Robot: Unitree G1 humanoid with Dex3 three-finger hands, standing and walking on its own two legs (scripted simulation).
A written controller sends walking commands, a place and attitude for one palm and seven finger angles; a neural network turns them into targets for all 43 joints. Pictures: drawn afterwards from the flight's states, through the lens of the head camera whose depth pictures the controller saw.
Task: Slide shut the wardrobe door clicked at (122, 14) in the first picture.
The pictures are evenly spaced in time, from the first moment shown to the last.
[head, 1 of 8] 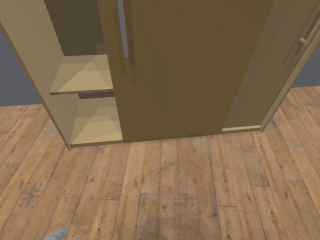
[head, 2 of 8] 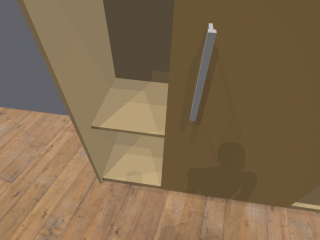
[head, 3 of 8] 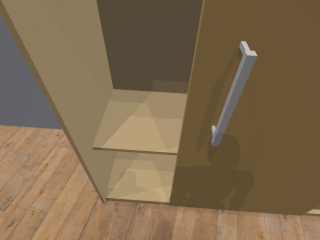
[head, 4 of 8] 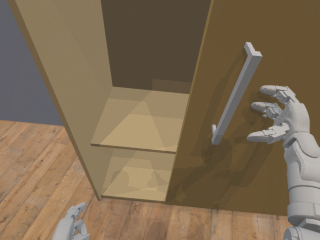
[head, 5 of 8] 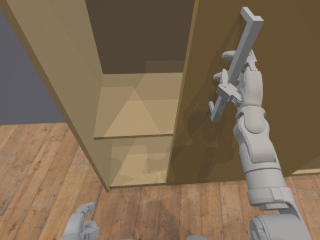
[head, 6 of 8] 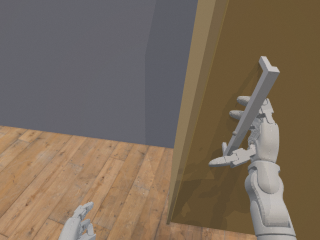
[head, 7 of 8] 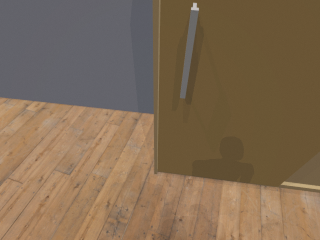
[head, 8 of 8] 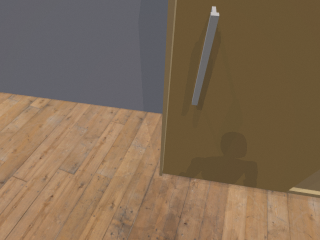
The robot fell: no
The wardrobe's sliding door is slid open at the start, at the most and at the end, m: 0.39 0.39 0.00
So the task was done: yes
